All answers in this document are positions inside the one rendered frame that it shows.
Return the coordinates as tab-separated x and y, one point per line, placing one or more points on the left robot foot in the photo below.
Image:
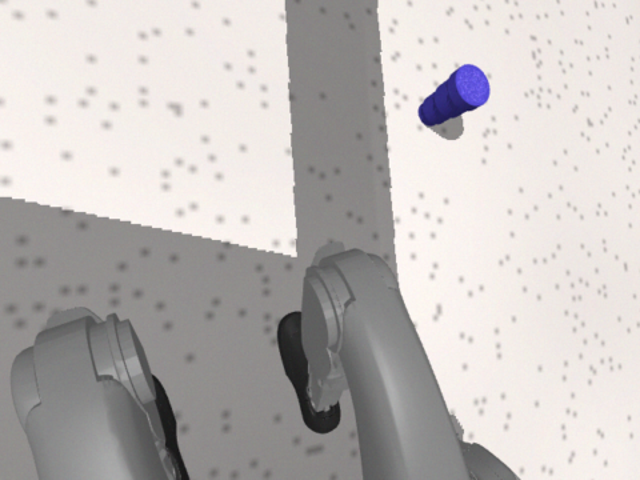
169	427

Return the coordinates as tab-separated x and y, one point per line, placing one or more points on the right robot foot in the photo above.
296	368

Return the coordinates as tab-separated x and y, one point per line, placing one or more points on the right robot hand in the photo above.
483	465

